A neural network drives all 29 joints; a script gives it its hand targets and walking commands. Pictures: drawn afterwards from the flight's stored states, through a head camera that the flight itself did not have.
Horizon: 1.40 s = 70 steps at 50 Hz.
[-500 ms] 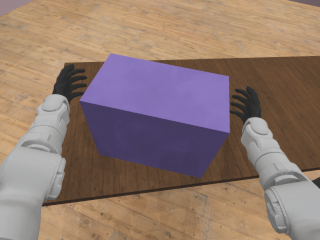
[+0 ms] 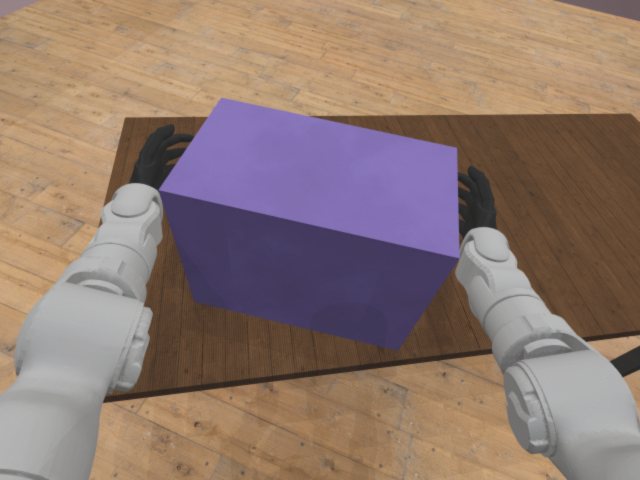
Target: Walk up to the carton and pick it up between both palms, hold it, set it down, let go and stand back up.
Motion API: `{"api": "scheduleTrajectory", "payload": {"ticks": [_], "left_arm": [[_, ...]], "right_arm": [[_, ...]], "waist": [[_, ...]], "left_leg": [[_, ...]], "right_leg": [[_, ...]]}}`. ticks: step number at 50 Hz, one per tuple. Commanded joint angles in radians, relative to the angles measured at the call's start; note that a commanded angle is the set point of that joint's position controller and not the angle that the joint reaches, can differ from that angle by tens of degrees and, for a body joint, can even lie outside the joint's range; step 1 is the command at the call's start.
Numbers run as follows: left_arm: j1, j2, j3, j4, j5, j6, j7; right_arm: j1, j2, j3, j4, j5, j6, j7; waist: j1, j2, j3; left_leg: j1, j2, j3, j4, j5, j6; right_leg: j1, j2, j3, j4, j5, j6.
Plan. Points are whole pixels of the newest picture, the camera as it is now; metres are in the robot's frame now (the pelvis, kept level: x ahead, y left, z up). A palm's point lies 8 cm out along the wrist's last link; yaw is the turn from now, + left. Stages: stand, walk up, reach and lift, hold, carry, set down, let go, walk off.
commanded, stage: reach and lift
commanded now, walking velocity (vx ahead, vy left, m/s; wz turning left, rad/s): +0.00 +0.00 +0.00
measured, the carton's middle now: (314, 231) +0.44 -0.03 +0.04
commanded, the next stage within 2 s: none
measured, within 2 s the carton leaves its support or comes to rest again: leaves its support in 1.06 s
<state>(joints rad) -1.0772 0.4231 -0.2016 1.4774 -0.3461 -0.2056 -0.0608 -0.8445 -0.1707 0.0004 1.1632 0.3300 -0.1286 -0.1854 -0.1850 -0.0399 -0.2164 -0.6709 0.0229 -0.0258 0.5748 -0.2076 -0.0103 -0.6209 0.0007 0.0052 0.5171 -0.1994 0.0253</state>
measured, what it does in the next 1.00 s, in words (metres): stands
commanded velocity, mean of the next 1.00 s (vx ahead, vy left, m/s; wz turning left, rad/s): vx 0.00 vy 0.00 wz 0.00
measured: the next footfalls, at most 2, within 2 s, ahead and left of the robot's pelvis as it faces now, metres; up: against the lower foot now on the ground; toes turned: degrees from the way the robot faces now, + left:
none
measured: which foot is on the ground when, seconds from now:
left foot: down 0.00-1.00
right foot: down 0.00-1.00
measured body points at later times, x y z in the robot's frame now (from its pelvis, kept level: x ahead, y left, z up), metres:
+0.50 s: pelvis +0.01 +0.00 +0.01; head +0.06 +0.04 +0.45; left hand +0.50 +0.18 +0.10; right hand +0.41 -0.24 +0.09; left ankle +0.03 +0.12 -0.73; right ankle +0.02 -0.14 -0.73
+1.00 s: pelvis +0.02 +0.00 +0.01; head +0.07 +0.04 +0.46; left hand +0.51 +0.17 +0.11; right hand +0.41 -0.24 +0.09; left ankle +0.03 +0.12 -0.73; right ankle +0.02 -0.14 -0.73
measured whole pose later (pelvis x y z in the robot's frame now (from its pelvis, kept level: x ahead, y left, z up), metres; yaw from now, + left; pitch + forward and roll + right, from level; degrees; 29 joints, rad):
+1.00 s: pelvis +0.02 +0.00 +0.01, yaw -1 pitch +14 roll -2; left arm -1.00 0.37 0.01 1.36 -0.16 -0.17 -0.08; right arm -0.76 -0.11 -0.17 1.09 0.18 -0.16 -0.23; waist -0.15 -0.03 -0.17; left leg -0.52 0.03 -0.01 0.47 -0.20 -0.01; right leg -0.45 0.01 0.02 0.37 -0.16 0.03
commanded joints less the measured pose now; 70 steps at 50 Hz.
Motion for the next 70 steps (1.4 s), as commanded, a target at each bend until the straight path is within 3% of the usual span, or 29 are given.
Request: {"api": "scheduleTrajectory", "payload": {"ticks": [1, 3, 5, 9, 11, 12, 15, 17, 23, 26, 28, 30, 32, 36, 40, 42, 45, 46, 48, 49, 50, 52, 53, 54, 55, 59, 63, 65, 70], "left_arm": [[-0.448, 0.078, -0.012, -0.108, -0.008, -0.04, 0.004], [-0.463, 0.081, 0.011, -0.143, 0.007, -0.037, 0.0], [-0.431, 0.049, 0.019, -0.124, 0.021, -0.033, -0.008], [-0.449, 0.061, 0.039, -0.179, 0.046, -0.022, 0.0], [-0.435, 0.052, 0.047, -0.2, 0.045, -0.025, 0.003], [-0.422, 0.044, 0.048, -0.152, 0.048, -0.024, 0.0], [-0.429, 0.027, 0.062, -0.202, 0.063, -0.027, 0.001], [-0.445, 0.034, 0.063, -0.167, 0.051, -0.03, 0.0], [-0.45, 0.001, 0.069, -0.207, 0.077, -0.028, -0.004], [-0.431, -0.001, 0.112, -0.183, 0.104, -0.022, -0.014], [-0.418, -0.019, 0.11, -0.212, 0.104, -0.025, -0.016], [-0.436, -0.041, 0.103, -0.197, 0.104, -0.021, -0.012], [-0.417, -0.037, 0.112, -0.216, 0.11, -0.024, -0.014], [-0.445, -0.024, 0.143, -0.269, 0.143, -0.022, -0.01], [-0.426, -0.035, 0.166, -0.219, 0.156, -0.005, -0.02], [-0.403, -0.047, 0.169, -0.234, 0.164, -0.009, -0.023], [-0.384, -0.051, 0.19, -0.292, 0.19, -0.013, -0.02], [-0.41, -0.037, 0.206, -0.268, 0.2, -0.003, -0.022], [-0.373, -0.064, 0.204, -0.315, 0.186, 0.006, -0.019], [-0.422, -0.039, 0.224, -0.255, 0.201, 0.014, -0.025], [-0.403, -0.042, 0.213, -0.296, 0.197, 0.008, -0.026], [-0.398, -0.051, 0.236, -0.261, 0.21, 0.012, -0.03], [-0.414, -0.053, 0.218, -0.268, 0.212, 0.002, -0.029], [-0.393, -0.056, 0.219, -0.306, 0.21, -0.006, -0.025], [-0.393, -0.082, 0.214, -0.293, 0.223, -0.005, -0.025], [-0.384, -0.052, 0.235, -0.3, 0.215, 0.011, -0.031], [-0.402, -0.089, 0.264, -0.315, 0.246, 0.006, -0.044], [-0.402, -0.103, 0.275, -0.332, 0.262, -0.004, -0.037], [-0.396, -0.144, 0.293, -0.349, 0.291, -0.007, -0.037]], "right_arm": [[-0.413, -0.11, -0.019, -0.134, -0.019, -0.027, 0.005], [-0.415, -0.107, -0.018, -0.145, -0.014, -0.036, 0.002], [-0.395, -0.092, -0.013, -0.143, -0.018, -0.042, 0.001], [-0.406, -0.099, -0.016, -0.166, -0.017, -0.042, -0.003], [-0.407, -0.102, -0.049, -0.178, -0.041, -0.044, -0.003], [-0.38, -0.089, -0.05, -0.161, -0.049, -0.039, -0.006], [-0.39, -0.076, -0.043, -0.198, -0.048, -0.042, -0.005], [-0.39, -0.055, -0.039, -0.186, -0.053, -0.036, -0.01], [-0.394, -0.04, -0.064, -0.183, -0.062, -0.046, -0.002], [-0.377, -0.008, -0.057, -0.196, -0.08, -0.049, -0.009], [-0.376, -0.012, -0.061, -0.203, -0.082, -0.055, -0.01], [-0.387, -0.01, -0.07, -0.169, -0.091, -0.052, -0.001], [-0.371, 0.005, -0.079, -0.209, -0.098, -0.055, 0.001], [-0.378, -0.004, -0.109, -0.229, -0.133, -0.067, 0.001], [-0.374, 0.034, -0.121, -0.221, -0.167, -0.05, -0.003], [-0.344, 0.038, -0.125, -0.2, -0.162, -0.051, -0.002], [-0.329, 0.027, -0.127, -0.238, -0.172, -0.079, -0.003], [-0.351, 0.016, -0.146, -0.216, -0.175, -0.073, -0.009], [-0.326, 0.023, -0.114, -0.258, -0.153, -0.072, -0.005], [-0.359, 0.026, -0.137, -0.219, -0.174, -0.062, -0.008], [-0.338, 0.046, -0.127, -0.23, -0.176, -0.06, -0.009], [-0.349, 0.08, -0.119, -0.239, -0.185, -0.055, -0.007], [-0.354, 0.071, -0.143, -0.221, -0.196, -0.057, -0.007], [-0.333, 0.086, -0.117, -0.264, -0.19, -0.068, -0.001], [-0.335, 0.077, -0.133, -0.215, -0.19, -0.066, -0.001], [-0.336, 0.073, -0.128, -0.259, -0.186, -0.067, -0.011], [-0.339, 0.099, -0.153, -0.257, -0.227, -0.074, 0.003], [-0.343, 0.106, -0.159, -0.283, -0.244, -0.088, 0.005], [-0.343, 0.115, -0.175, -0.293, -0.269, -0.113, 0.006]], "waist": [[0.002, 0.184, -0.538], [0.003, 0.212, -0.563], [0.003, 0.185, -0.512], [0.016, 0.213, -0.557], [0.02, 0.205, -0.556], [0.0, 0.183, -0.515], [0.009, 0.182, -0.533], [0.006, 0.166, -0.53], [0.008, 0.201, -0.555], [0.014, 0.168, -0.489], [0.018, 0.177, -0.521], [0.01, 0.197, -0.498], [0.014, 0.166, -0.513], [0.014, 0.202, -0.552], [0.015, 0.155, -0.48], [0.015, 0.179, -0.469], [0.033, 0.201, -0.537], [0.021, 0.195, -0.522], [0.039, 0.18, -0.538], [0.019, 0.164, -0.489], [0.032, 0.154, -0.489], [0.041, 0.151, -0.468], [0.031, 0.16, -0.474], [0.043, 0.163, -0.52], [0.034, 0.166, -0.5], [0.032, 0.145, -0.488], [0.039, 0.165, -0.474], [0.054, 0.157, -0.504], [0.043, 0.15, -0.494]], "left_leg": [[0.467, -0.016, 0.018, -0.007, 0.214, -0.026], [0.506, -0.014, 0.025, 0.001, 0.268, -0.035], [0.498, -0.012, 0.021, -0.006, 0.278, -0.033], [0.537, -0.009, 0.018, -0.014, 0.314, -0.04], [0.535, -0.013, 0.023, -0.018, 0.292, -0.042], [0.518, -0.008, 0.022, -0.019, 0.274, -0.038], [0.54, -0.009, 0.018, -0.027, 0.305, -0.038], [0.51, -0.011, 0.029, -0.023, 0.272, -0.024], [0.581, -0.004, 0.019, -0.015, 0.373, -0.049], [0.547, -0.009, 0.03, -0.036, 0.324, -0.025], [0.571, -0.007, 0.021, -0.029, 0.367, -0.039], [0.592, 0.002, 0.026, -0.027, 0.348, -0.04], [0.589, 0.001, 0.019, -0.04, 0.341, -0.028], [0.623, 0.002, 0.026, -0.04, 0.401, -0.042], [0.567, -0.01, 0.04, -0.071, 0.309, -0.024], [0.588, 0.001, 0.035, -0.081, 0.327, -0.027], [0.671, 0.006, 0.036, -0.054, 0.479, -0.05], [0.652, 0.002, 0.037, -0.049, 0.466, -0.051], [0.678, 0.006, 0.034, -0.049, 0.497, -0.05], [0.644, 0.001, 0.038, -0.055, 0.438, -0.039], [0.645, -0.003, 0.048, -0.07, 0.41, -0.038], [0.62, -0.003, 0.046, -0.084, 0.385, -0.028], [0.617, -0.004, 0.047, -0.083, 0.386, -0.031], [0.661, -0.002, 0.05, -0.073, 0.458, -0.039], [0.661, 0.004, 0.044, -0.06, 0.48, -0.046], [0.647, -0.007, 0.048, -0.068, 0.451, -0.034], [0.669, -0.002, 0.052, -0.085, 0.441, -0.04], [0.679, 0.004, 0.056, -0.082, 0.475, -0.047], [0.698, 0.002, 0.058, -0.079, 0.518, -0.052]], "right_leg": [[0.07, 0.003, -0.072, -0.056, 0.207, -0.022], [0.078, 0.008, -0.078, -0.051, 0.25, -0.022], [0.098, 0.009, -0.077, -0.064, 0.247, -0.022], [0.095, 0.017, -0.081, -0.078, 0.266, -0.021], [0.105, 0.019, -0.084, -0.088, 0.241, -0.019], [0.108, 0.014, -0.076, -0.087, 0.241, -0.017], [0.124, 0.016, -0.075, -0.093, 0.275, -0.018], [0.137, 0.006, -0.061, -0.084, 0.264, -0.016], [0.107, 0.013, -0.072, -0.095, 0.283, -0.021], [0.158, 0.006, -0.062, -0.113, 0.293, -0.021], [0.172, 0.012, -0.067, -0.101, 0.318, -0.018], [0.126, 0.016, -0.073, -0.123, 0.249, -0.029], [0.142, 0.014, -0.072, -0.133, 0.271, -0.029], [0.168, 0.017, -0.072, -0.137, 0.307, -0.025], [0.22, 0.006, -0.065, -0.142, 0.299, -0.019], [0.211, 0.007, -0.064, -0.147, 0.292, -0.017], [0.209, 0.019, -0.07, -0.153, 0.349, -0.024], [0.211, 0.018, -0.072, -0.159, 0.341, -0.016], [0.239, 0.027, -0.072, -0.165, 0.368, -0.017], [0.226, 0.016, -0.068, -0.177, 0.33, -0.014], [0.25, 0.012, -0.065, -0.17, 0.352, -0.013], [0.279, 0.006, -0.067, -0.161, 0.375, -0.011], [0.271, 0.008, -0.065, -0.158, 0.346, -0.01], [0.292, 0.016, -0.071, -0.165, 0.396, -0.014], [0.265, 0.012, -0.061, -0.165, 0.363, -0.019], [0.285, 0.007, -0.059, -0.159, 0.406, -0.01], [0.298, 0.006, -0.065, -0.181, 0.379, -0.012], [0.31, 0.01, -0.068, -0.184, 0.385, -0.015], [0.344, 0.012, -0.071, -0.192, 0.419, -0.01]]}}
